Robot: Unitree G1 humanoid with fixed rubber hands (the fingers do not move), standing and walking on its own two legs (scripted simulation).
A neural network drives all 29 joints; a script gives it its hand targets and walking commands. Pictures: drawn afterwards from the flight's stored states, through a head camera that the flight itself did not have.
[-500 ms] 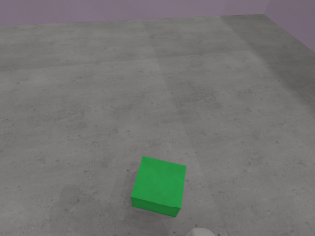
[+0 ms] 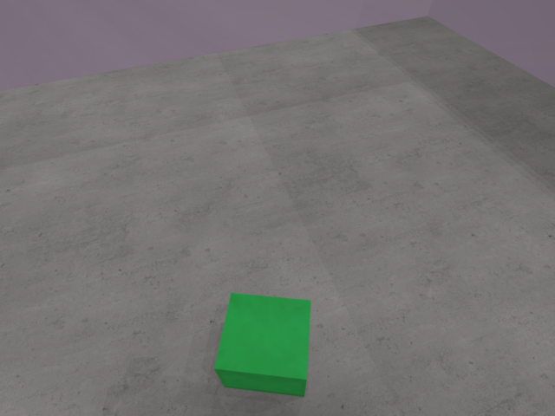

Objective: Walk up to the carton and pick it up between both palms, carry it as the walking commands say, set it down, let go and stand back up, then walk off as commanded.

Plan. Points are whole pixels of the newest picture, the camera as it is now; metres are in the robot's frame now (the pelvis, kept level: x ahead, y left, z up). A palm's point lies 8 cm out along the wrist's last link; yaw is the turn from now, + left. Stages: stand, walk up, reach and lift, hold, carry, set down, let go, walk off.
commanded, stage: walk up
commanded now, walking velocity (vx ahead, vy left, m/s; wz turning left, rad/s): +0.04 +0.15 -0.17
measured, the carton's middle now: (267, 344) +0.44 +0.07 -0.66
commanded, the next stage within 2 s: none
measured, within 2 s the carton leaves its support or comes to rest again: neither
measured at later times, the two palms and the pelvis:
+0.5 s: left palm out of the picture +0.08 +0.29 -0.12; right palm out of the picture +0.07 -0.22 -0.11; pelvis +0.02 +0.04 +0.01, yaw -2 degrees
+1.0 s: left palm out of the picture +0.08 +0.30 -0.12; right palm out of the picture +0.04 -0.20 -0.12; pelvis +0.01 +0.05 +0.01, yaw -3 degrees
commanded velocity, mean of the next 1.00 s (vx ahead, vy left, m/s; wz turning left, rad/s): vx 0.00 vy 0.04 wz -0.01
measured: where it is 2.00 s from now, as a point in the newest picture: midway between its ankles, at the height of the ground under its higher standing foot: outside the picture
